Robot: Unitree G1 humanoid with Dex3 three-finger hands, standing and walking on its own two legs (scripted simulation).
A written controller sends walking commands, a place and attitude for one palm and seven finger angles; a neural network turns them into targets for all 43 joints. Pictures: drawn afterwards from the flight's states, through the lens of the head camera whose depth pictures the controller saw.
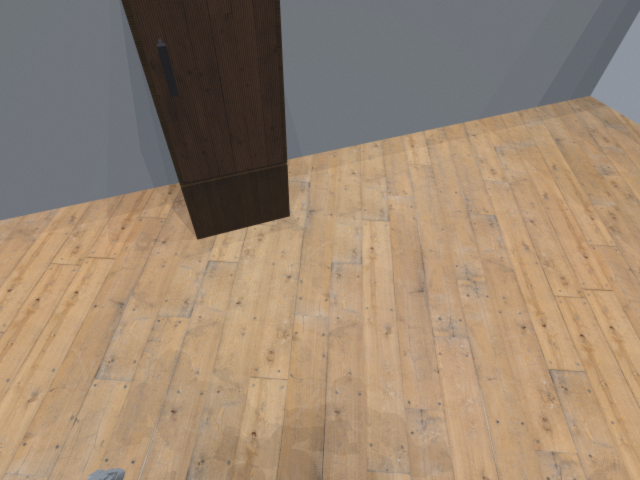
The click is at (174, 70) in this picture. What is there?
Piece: cupboard door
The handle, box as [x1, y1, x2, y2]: [157, 39, 178, 96]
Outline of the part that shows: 158,39 157,47 171,96 178,95 165,44 161,42 161,39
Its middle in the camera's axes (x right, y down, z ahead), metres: -0.43 -0.48 +1.08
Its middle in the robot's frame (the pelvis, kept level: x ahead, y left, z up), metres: +1.11 +0.49 -0.02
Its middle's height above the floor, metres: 0.75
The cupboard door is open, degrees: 0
